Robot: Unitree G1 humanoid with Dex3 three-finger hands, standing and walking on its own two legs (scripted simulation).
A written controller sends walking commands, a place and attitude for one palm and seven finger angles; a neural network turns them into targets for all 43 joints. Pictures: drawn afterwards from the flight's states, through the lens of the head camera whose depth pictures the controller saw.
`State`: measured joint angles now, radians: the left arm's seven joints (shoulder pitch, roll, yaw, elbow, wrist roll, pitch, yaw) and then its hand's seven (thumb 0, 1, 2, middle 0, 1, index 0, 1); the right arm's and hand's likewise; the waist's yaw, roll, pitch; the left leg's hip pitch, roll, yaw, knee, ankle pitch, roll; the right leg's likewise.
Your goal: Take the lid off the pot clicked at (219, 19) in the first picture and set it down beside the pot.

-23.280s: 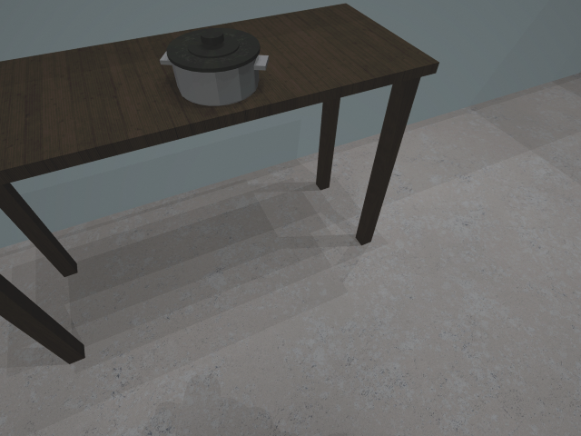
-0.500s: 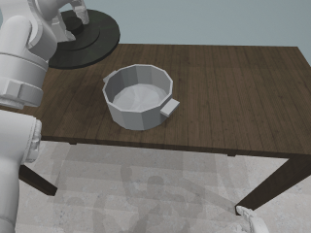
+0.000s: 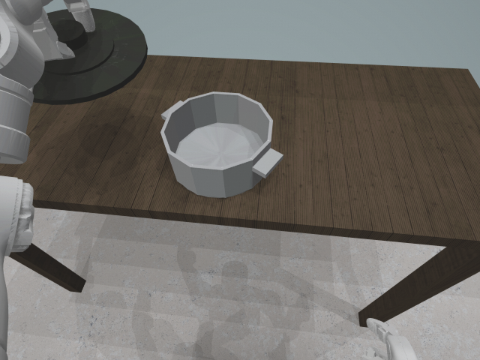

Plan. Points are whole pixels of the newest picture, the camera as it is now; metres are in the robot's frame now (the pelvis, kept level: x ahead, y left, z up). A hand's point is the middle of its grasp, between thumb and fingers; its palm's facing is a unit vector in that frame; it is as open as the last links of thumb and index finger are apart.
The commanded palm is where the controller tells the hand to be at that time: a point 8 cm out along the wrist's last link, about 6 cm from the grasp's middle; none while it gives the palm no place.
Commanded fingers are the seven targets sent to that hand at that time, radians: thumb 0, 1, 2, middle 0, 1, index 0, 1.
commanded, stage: move the lid sideways beside the pot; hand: left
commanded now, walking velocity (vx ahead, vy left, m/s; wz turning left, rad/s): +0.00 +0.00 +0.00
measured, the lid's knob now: (66, 35) +0.49 +0.25 +0.27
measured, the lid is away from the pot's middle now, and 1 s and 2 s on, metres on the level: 0.20 0.24 0.23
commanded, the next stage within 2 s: lower the lid onto the table in 0.50 s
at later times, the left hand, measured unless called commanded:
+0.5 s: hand (24, 31) +0.46 +0.28 +0.29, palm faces -0.14 -0.06 -0.99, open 8.2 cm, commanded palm +0.44 +0.28 +0.38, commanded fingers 0.00 0.54 1.14 -0.90 -1.00 -0.83 -0.91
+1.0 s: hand (34, 53) +0.45 +0.28 +0.27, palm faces -0.19 -0.11 -0.98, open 8.2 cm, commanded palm +0.44 +0.28 +0.35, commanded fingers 0.00 0.54 1.14 -0.90 -1.00 -0.83 -0.91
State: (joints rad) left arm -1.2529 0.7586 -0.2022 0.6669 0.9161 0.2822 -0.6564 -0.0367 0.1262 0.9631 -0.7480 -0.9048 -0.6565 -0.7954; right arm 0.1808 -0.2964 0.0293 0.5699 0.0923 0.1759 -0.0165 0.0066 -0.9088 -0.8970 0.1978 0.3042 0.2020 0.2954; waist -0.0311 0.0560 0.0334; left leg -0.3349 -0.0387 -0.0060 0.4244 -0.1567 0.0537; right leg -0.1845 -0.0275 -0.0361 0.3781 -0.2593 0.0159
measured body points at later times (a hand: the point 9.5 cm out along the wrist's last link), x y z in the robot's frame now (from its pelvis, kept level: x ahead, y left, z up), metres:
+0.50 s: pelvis +0.00 +0.01 +0.00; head +0.06 -0.01 +0.45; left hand +0.46 +0.28 +0.35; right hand +0.12 -0.26 -0.12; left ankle +0.03 +0.09 -0.74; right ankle -0.05 -0.14 -0.74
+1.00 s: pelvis +0.00 +0.00 +0.00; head +0.05 -0.01 +0.45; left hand +0.46 +0.28 +0.32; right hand +0.13 -0.25 -0.12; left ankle +0.03 +0.09 -0.74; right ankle -0.05 -0.14 -0.74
